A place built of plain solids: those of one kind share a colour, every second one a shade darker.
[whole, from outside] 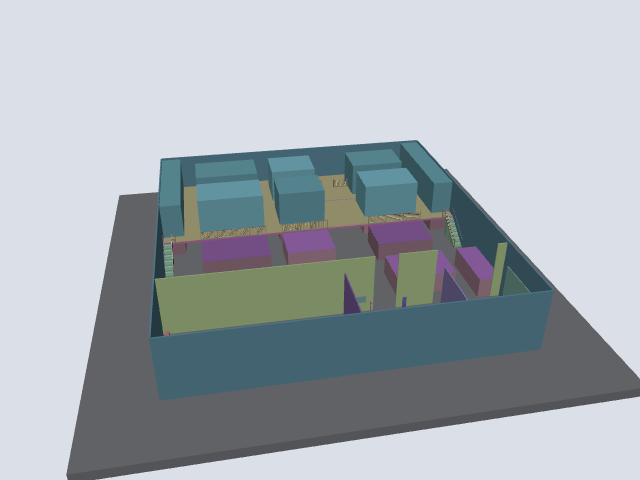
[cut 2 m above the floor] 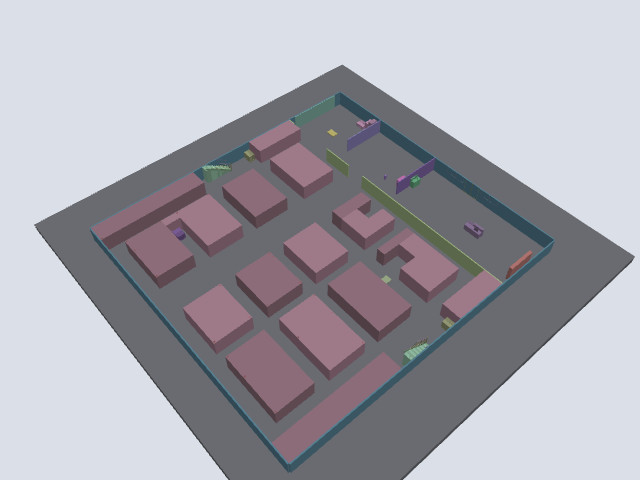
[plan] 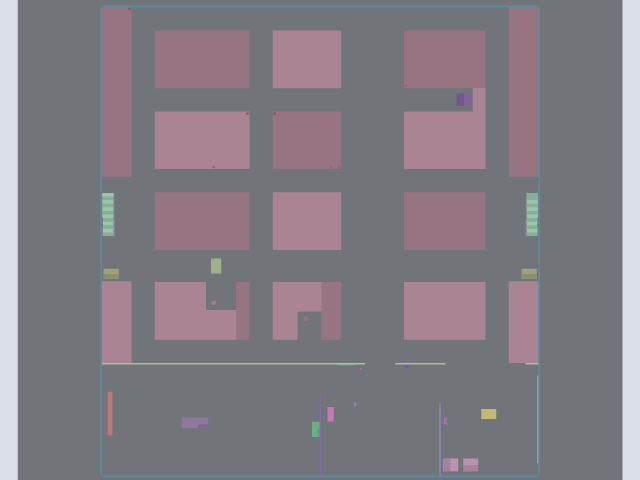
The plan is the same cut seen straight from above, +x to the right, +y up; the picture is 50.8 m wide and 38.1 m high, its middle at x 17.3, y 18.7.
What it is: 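A self-storage house; a reception shop, a loading bay, aisles of roller-shutter units, a steel mezzanine reached by steel stairs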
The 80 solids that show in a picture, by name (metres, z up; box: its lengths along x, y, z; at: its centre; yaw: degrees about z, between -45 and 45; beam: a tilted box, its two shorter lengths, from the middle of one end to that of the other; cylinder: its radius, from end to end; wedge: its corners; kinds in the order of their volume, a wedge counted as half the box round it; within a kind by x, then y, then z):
{
 "units_1": {"box": [2.35, 6.49, 2.21], "at": [1.17, 12.18, 1.05]},
 "units_2": {"box": [2.35, 13.47, 2.21], "at": [1.17, 30.45, 1.05]},
 "units_3": {"box": [4.07, 4.58, 2.21], "at": [6.21, 13.08, 1.05]},
 "units_4": {"box": [7.53, 4.58, 2.21], "at": [7.94, 20.2, 1.05]},
 "units_5": {"box": [7.53, 4.58, 2.21], "at": [7.94, 26.62, 1.05]},
 "units_6": {"box": [7.53, 4.58, 2.21], "at": [7.94, 33.04, 1.05]},
 "units_7": {"box": [2.42, 2.35, 2.21], "at": [9.44, 11.96, 1.05]},
 "units_8": {"box": [1.08, 4.58, 2.21], "at": [11.17, 13.08, 1.05]},
 "units_9": {"box": [1.97, 4.58, 2.21], "at": [14.53, 13.08, 1.05]},
 "units_10": {"box": [5.43, 4.58, 2.21], "at": [16.26, 20.2, 1.05]},
 "units_11": {"box": [5.43, 4.58, 2.21], "at": [16.26, 26.62, 1.05]},
 "units_12": {"box": [5.43, 4.58, 2.21], "at": [16.26, 33.04, 1.05]},
 "units_13": {"box": [1.92, 2.35, 2.21], "at": [16.46, 14.2, 1.05]},
 "units_14": {"box": [1.58, 4.58, 2.21], "at": [18.19, 13.08, 1.05]},
 "units_15": {"box": [6.48, 4.58, 2.21], "at": [27.2, 13.08, 1.05]},
 "units_16": {"box": [6.48, 4.58, 2.21], "at": [27.2, 20.2, 1.05]},
 "units_17": {"box": [6.48, 4.58, 2.21], "at": [27.2, 26.62, 1.05]},
 "units_18": {"box": [6.48, 4.58, 2.21], "at": [27.2, 33.04, 1.05]},
 "units_19": {"box": [1.02, 1.88, 2.21], "at": [29.93, 29.83, 1.05]},
 "units_20": {"box": [2.35, 6.49, 2.21], "at": [33.45, 12.18, 1.05]},
 "units_21": {"box": [2.35, 13.47, 2.21], "at": [33.45, 30.45, 1.05]},
 "units_deck_1": {"box": [2.35, 13.47, 3.99], "at": [1.17, 30.45, 4.4]},
 "units_deck_2": {"box": [7.53, 4.58, 3.99], "at": [7.94, 26.62, 4.4]},
 "units_deck_3": {"box": [7.53, 4.58, 3.99], "at": [7.94, 33.04, 4.4]},
 "units_deck_4": {"box": [5.43, 4.58, 3.99], "at": [16.26, 26.62, 4.4]},
 "units_deck_5": {"box": [5.43, 4.58, 3.99], "at": [16.26, 33.04, 4.4]},
 "units_deck_6": {"box": [6.48, 4.58, 3.99], "at": [27.2, 26.62, 4.4]},
 "units_deck_7": {"box": [6.48, 4.58, 3.99], "at": [27.2, 33.04, 4.4]},
 "units_deck_8": {"box": [2.35, 13.47, 3.99], "at": [33.45, 30.45, 4.4]},
 "wall_1": {"box": [0.15, 37.18, 6.7], "at": [-0.07, 18.59, 3.3]},
 "wall_2": {"box": [34.62, 0.15, 6.7], "at": [17.31, -0.07, 3.3]},
 "wall_3": {"box": [34.62, 0.15, 6.7], "at": [17.31, 37.26, 3.3]},
 "wall_4": {"box": [0.15, 37.18, 6.7], "at": [34.7, 18.59, 3.3]},
 "slab_deck_1": {"box": [34.62, 14.75, 0.25], "at": [17.31, 29.8, 2.28]},
 "front_wall_1": {"box": [20.88, 0.12, 6.45], "at": [10.44, 8.88, 3.17]},
 "front_wall_2": {"box": [3.99, 0.12, 6.45], "at": [25.27, 8.88, 3.17]},
 "front_wall_3": {"box": [1.0, 0.12, 6.45], "at": [34.12, 8.88, 3.17]},
 "deck_stair_1": {"box": [0.9, 0.86, 0.23], "at": [0.46, 19.44, 0.07]},
 "deck_stair_2": {"box": [0.9, 0.86, 0.6], "at": [0.46, 20.01, 0.25]},
 "deck_stair_3": {"box": [0.9, 0.86, 0.97], "at": [0.46, 20.58, 0.44]},
 "deck_stair_4": {"box": [0.9, 0.86, 1.34], "at": [0.46, 21.15, 0.62]},
 "deck_stair_5": {"box": [0.9, 0.86, 1.53], "at": [0.46, 21.43, 0.71]},
 "deck_stair_6": {"box": [0.9, 0.86, 1.9], "at": [0.46, 22.0, 0.9]},
 "deck_stair_7": {"box": [0.9, 0.29, 2.27], "at": [0.46, 22.29, 1.08]},
 "deck_stair_8": {"box": [0.9, 0.86, 0.23], "at": [34.16, 19.44, 0.07]},
 "deck_stair_9": {"box": [0.9, 0.86, 0.6], "at": [34.16, 20.01, 0.25]},
 "deck_stair_10": {"box": [0.9, 0.86, 0.97], "at": [34.16, 20.58, 0.44]},
 "deck_stair_11": {"box": [0.9, 0.86, 1.34], "at": [34.16, 21.15, 0.62]},
 "deck_stair_12": {"box": [0.9, 0.86, 1.53], "at": [34.16, 21.43, 0.71]},
 "deck_stair_13": {"box": [0.9, 0.86, 1.9], "at": [34.16, 22.0, 0.9]},
 "deck_stair_14": {"box": [0.9, 0.57, 2.08], "at": [34.16, 22.14, 0.99]},
 "deck_stair_15": {"box": [0.9, 0.29, 2.27], "at": [34.16, 22.29, 1.08]},
 "reception_side_1": {"box": [0.12, 6.54, 6.45], "at": [17.33, 3.27, 3.17]},
 "bay_side_1": {"box": [0.12, 5.74, 6.45], "at": [26.83, 2.87, 3.17]},
 "utop_1": {"box": [7.51, 4.56, 0.03], "at": [7.94, 20.2, 2.17]},
 "utop_2": {"box": [5.41, 4.56, 0.03], "at": [16.26, 20.2, 2.17]},
 "utop_3": {"box": [6.46, 4.56, 0.03], "at": [27.2, 13.08, 2.17]},
 "utop_4": {"box": [6.46, 4.56, 0.03], "at": [27.2, 20.2, 2.17]},
 "utop_5": {"box": [2.33, 6.47, 0.03], "at": [33.45, 12.18, 2.17]},
 "shelving_1": {"box": [0.39, 3.47, 2.13], "at": [0.64, 4.92, 1.01]},
 "loading_door_1": {"box": [0.08, 6.95, 4.25], "at": [34.58, 4.47, 2.08]},
 "bay_1": {"box": [0.59, 0.99, 1.78], "at": [27.37, 0.85, 1.03]},
 "bay_2": {"box": [0.59, 0.99, 1.33], "at": [27.97, 0.85, 0.81]},
 "counter_1": {"box": [1.31, 0.3, 1.11], "at": [6.99, 3.9, 0.51]},
 "counter_2": {"box": [2.09, 0.57, 0.8], "at": [7.39, 4.34, 0.35]},
 "counter_3": {"box": [0.83, 0.33, 0.84], "at": [8.03, 3.88, 0.37]},
 "foot_pallet_1": {"box": [0.59, 0.39, 0.86], "at": [1.02, 15.81, 0.57]},
 "foot_pallet_2": {"box": [0.59, 0.39, 0.86], "at": [1.02, 16.21, 0.57]},
 "foot_pallet_3": {"box": [1.19, 0.39, 0.8], "at": [33.9, 15.81, 0.55]},
 "foot_pallet_4": {"box": [1.19, 0.39, 0.8], "at": [33.9, 16.21, 0.55]},
 "dead_end_stock_1": {"box": [0.59, 0.99, 0.65], "at": [28.43, 29.83, 0.47]},
 "dead_end_stock_2": {"box": [1.2, 1.0, 0.19], "at": [28.73, 29.83, 0.05]},
 "dead_end_stock_3": {"box": [0.59, 0.99, 0.65], "at": [29.03, 29.83, 0.47]},
 "more_packing_table_packing_table_1": {"box": [0.6, 1.2, 1.01], "at": [16.97, 3.67, 0.46]},
 "cleaner_cart_1": {"box": [0.5, 1.15, 1.07], "at": [18.14, 4.88, 0.48]},
 "onway_owbay_1": {"box": [1.2, 0.8, 0.19], "at": [30.7, 4.89, 0.05]},
 "onway_owopen_1": {"box": [0.8, 1.2, 0.19], "at": [9.05, 16.64, 0.05]},
 "deck_guard_string_1": {"wedge": [[33.64, 19.01, -0.02], [33.64, 19.01, 0.21], [33.64, 22.48, 2.23], [33.64, 22.48, 2.47], [33.68, 19.01, -0.02], [33.68, 19.01, 0.21], [33.68, 22.48, 2.23], [33.68, 22.48, 2.47]]},
 "deck_fascia_1": {"box": [34.62, 0.02, 0.25], "at": [17.31, 22.44, 2.28]},
 "hung_board_hall_1": {"box": [1.43, 0.06, 0.74], "at": [19.39, 8.79, 1.49]}
}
